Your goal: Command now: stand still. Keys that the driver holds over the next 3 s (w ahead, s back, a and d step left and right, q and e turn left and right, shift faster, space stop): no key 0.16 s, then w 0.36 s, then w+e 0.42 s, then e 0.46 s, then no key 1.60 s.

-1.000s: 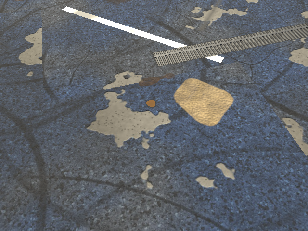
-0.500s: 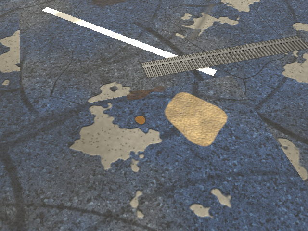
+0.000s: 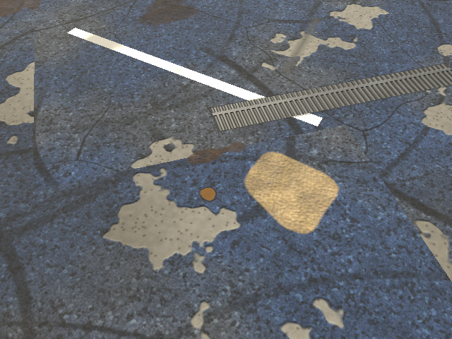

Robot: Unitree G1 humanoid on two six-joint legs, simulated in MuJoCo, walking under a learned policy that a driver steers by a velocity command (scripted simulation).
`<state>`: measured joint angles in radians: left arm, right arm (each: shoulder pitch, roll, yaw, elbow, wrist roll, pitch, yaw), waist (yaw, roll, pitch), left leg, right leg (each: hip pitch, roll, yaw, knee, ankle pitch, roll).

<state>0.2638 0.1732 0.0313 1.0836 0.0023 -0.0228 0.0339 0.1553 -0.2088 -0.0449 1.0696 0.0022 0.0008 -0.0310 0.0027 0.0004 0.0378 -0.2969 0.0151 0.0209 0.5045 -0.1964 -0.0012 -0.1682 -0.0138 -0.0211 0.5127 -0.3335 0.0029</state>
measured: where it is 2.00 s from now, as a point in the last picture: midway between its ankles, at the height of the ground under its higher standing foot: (261, 321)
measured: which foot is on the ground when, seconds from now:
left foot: down 0.00-0.94, up 0.96-1.00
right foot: down 0.00-0.42, up 0.44-0.90, down 0.92-1.00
